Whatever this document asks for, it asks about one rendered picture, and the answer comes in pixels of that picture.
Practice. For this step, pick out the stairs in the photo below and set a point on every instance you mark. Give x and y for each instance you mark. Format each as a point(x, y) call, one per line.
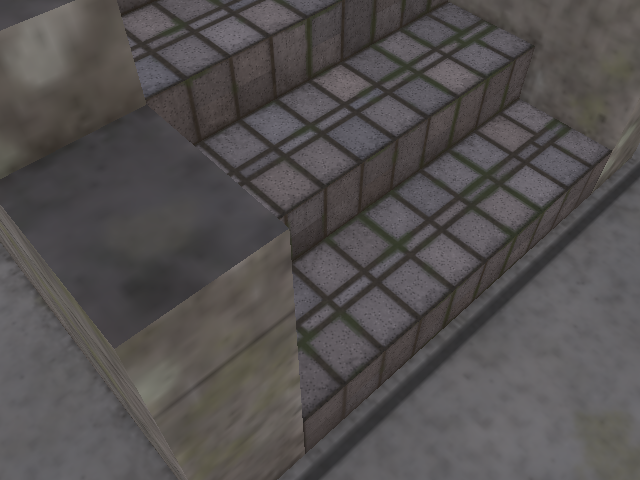
point(389, 137)

